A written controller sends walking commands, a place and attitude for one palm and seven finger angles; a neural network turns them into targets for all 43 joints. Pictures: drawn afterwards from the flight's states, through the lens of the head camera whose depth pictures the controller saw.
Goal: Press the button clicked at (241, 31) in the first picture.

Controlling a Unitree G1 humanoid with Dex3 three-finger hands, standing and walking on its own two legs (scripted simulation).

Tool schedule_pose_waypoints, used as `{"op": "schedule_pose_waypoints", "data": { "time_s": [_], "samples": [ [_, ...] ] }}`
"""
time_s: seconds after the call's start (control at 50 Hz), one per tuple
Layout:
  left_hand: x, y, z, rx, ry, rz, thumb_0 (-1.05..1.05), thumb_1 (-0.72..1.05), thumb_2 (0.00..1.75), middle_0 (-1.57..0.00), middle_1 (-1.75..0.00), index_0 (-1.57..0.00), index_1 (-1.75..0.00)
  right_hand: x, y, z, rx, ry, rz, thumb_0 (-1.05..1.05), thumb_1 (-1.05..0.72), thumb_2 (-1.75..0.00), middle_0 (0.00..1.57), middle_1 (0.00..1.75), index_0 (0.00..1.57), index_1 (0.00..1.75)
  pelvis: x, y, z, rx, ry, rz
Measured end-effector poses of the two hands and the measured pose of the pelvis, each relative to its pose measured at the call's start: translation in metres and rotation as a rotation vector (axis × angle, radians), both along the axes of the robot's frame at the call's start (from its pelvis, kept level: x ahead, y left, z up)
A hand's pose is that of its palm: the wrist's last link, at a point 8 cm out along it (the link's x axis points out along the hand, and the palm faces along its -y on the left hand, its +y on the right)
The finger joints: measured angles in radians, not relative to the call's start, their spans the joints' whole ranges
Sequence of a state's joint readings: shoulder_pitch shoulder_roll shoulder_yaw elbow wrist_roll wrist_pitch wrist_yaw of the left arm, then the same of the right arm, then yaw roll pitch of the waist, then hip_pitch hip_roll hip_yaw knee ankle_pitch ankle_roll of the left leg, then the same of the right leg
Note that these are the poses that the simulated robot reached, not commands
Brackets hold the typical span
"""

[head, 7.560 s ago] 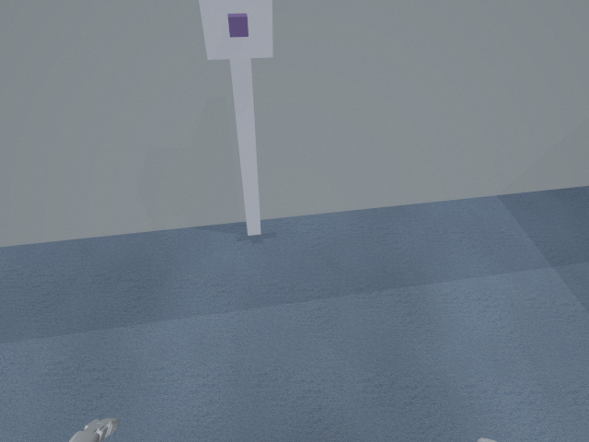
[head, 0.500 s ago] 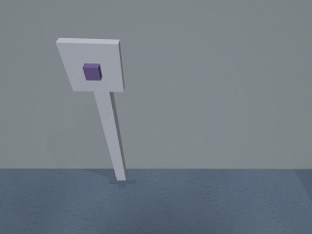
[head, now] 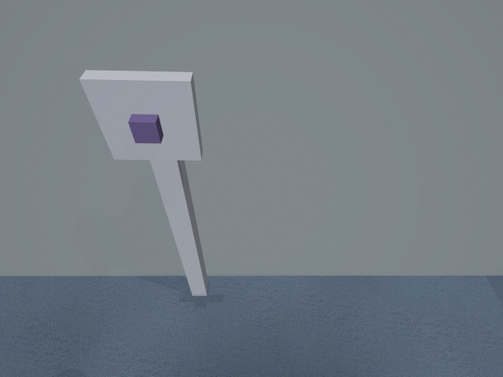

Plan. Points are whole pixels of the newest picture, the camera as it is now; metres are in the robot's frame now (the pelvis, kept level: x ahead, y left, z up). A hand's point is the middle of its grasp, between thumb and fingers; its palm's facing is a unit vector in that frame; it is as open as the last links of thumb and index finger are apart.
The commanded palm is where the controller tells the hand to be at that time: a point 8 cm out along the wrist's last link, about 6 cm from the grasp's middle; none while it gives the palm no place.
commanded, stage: raise the hand and make a fist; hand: left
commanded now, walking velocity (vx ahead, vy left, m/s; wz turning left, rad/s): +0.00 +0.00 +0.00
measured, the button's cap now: (147, 127) +0.50 +0.23 +0.12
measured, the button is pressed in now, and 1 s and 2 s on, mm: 0 0 0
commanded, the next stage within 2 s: aim a knuckle at the button in 1.98 s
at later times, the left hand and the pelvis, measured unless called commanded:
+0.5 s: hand out of the picture +0.11 +0.19 -0.03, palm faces +0.27 -0.96 -0.08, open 4.7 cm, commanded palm +0.11 +0.23 -0.01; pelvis -0.03 -0.02 -0.07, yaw +3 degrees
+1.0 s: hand (119, 336) +0.17 +0.19 +0.04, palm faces +0.09 -0.99 -0.07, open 3.1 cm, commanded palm +0.14 +0.25 +0.05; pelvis -0.03 -0.01 -0.04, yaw +1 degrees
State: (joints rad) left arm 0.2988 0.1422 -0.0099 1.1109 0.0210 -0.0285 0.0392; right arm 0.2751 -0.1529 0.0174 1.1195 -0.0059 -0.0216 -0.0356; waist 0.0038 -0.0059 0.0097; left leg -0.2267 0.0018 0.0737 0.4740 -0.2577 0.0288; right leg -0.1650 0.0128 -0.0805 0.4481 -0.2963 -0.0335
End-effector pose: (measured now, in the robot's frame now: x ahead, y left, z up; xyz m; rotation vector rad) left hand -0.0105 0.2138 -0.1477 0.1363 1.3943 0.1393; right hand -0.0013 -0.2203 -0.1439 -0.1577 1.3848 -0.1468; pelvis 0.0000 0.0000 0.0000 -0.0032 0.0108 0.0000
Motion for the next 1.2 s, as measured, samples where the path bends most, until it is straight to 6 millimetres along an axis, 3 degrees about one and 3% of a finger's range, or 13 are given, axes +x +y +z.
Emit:
{"op": "schedule_pose_waypoints", "data": {
  "time_s": [0.04,0.12,0.22,0.28,0.34,0.42,0.5,0.6,0.7,0.76,0.86,1.02,1.2],
  "samples": [
    [0.029,0.013,0.019,0.046,-0.139,0.066,0.03,0.94,0.89,-0.20,-0.30,-0.21,-0.31,0.016,-0.005,0.005,-0.022,-0.104,-0.005,0.02,-0.93,-0.90,0.21,0.30,0.20,0.30,0.002,0.001,-0.001,0.003,-0.001,-0.007],
    [0.119,0.033,0.097,0.167,-0.668,0.088,0.04,0.96,0.89,-0.23,-0.34,-0.24,-0.34,0.065,-0.017,0.015,-0.051,-0.386,-0.001,0.02,-0.92,-0.90,0.21,0.30,0.20,0.30,0.006,0.004,-0.005,0.017,0.012,0.016],
    [0.195,0.006,0.172,0.055,-1.211,-0.005,0.03,0.95,0.90,-0.31,-0.44,-0.32,-0.44,0.134,-0.030,0.033,-0.063,-0.666,0.036,0.01,-0.91,-0.90,0.21,0.30,0.20,0.30,0.001,0.003,-0.017,0.013,0.080,0.017],
    [0.191,-0.018,0.169,-0.113,-1.365,-0.057,0.02,0.94,0.90,-0.38,-0.51,-0.39,-0.51,0.167,-0.035,0.050,-0.069,-0.773,0.069,0.01,-0.91,-0.90,0.21,0.30,0.20,0.30,-0.004,-0.004,-0.029,0.020,0.125,0.000],
    [0.161,-0.025,0.137,-0.175,-1.322,-0.068,0.01,0.92,0.89,-0.46,-0.59,-0.47,-0.59,0.193,-0.039,0.063,-0.092,-0.835,0.131,0.01,-0.91,-0.90,0.21,0.30,0.20,0.30,-0.011,-0.012,-0.041,0.023,0.148,0.000],
    [0.109,-0.004,0.104,-0.071,-1.167,0.001,0.01,0.91,0.89,-0.57,-0.71,-0.58,-0.71,0.217,-0.039,0.068,-0.113,-0.878,0.208,0.01,-0.90,-0.90,0.20,0.30,0.20,0.30,-0.019,-0.020,-0.054,0.010,0.166,0.020],
    [0.087,0.021,0.126,0.100,-1.291,0.051,0.02,0.91,0.90,-0.68,-0.83,-0.69,-0.83,0.221,-0.026,0.053,-0.085,-0.892,0.261,0.01,-0.90,-0.90,0.20,0.30,0.20,0.30,-0.027,-0.025,-0.065,-0.017,0.184,0.047],
    [0.121,0.006,0.168,0.025,-1.582,-0.093,0.03,0.91,0.90,-0.81,-0.98,-0.82,-0.98,0.195,-0.007,0.020,-0.004,-0.845,0.259,0.01,-0.90,-0.90,0.20,0.30,0.20,0.30,-0.041,-0.026,-0.074,-0.041,0.180,0.062],
    [0.163,-0.017,0.156,-0.182,-1.367,-0.246,0.02,0.91,0.90,-0.95,-1.12,-0.96,-1.13,0.142,-0.005,0.005,0.034,-0.721,0.125,0.01,-0.90,-0.90,0.21,0.30,0.20,0.30,-0.043,-0.025,-0.064,-0.021,0.158,0.039],
    [0.166,-0.011,0.153,-0.165,-1.246,-0.160,0.02,0.90,0.90,-1.03,-1.21,-1.04,-1.22,0.114,-0.013,0.008,0.010,-0.663,0.040,0.01,-0.90,-0.90,0.21,0.30,0.20,0.30,-0.038,-0.022,-0.053,-0.006,0.137,0.018],
    [0.152,0.022,0.180,0.030,-1.330,-0.022,0.02,0.90,0.90,-1.16,-1.36,-1.17,-1.36,0.089,-0.031,0.014,-0.056,-0.603,0.012,0.01,-0.90,-0.90,0.21,0.30,0.20,0.30,-0.032,-0.017,-0.044,-0.004,0.125,0.008],
    [0.152,0.026,0.190,-0.038,-1.399,-0.127,0.02,0.91,0.90,-1.26,-1.47,-1.27,-1.47,0.105,-0.038,0.026,-0.110,-0.658,0.080,0.01,-0.90,-0.90,0.21,0.30,0.20,0.30,-0.033,-0.003,-0.041,-0.024,0.120,0.026],
    [0.171,0.049,0.219,0.005,-1.454,-0.079,0.02,0.90,0.90,-1.29,-1.50,-1.30,-1.50,0.156,-0.002,0.063,-0.066,-0.846,0.118,0.01,-0.90,-0.90,0.20,0.30,0.20,0.30,-0.022,0.009,-0.030,-0.024,0.080,0.024]
  ]
}}
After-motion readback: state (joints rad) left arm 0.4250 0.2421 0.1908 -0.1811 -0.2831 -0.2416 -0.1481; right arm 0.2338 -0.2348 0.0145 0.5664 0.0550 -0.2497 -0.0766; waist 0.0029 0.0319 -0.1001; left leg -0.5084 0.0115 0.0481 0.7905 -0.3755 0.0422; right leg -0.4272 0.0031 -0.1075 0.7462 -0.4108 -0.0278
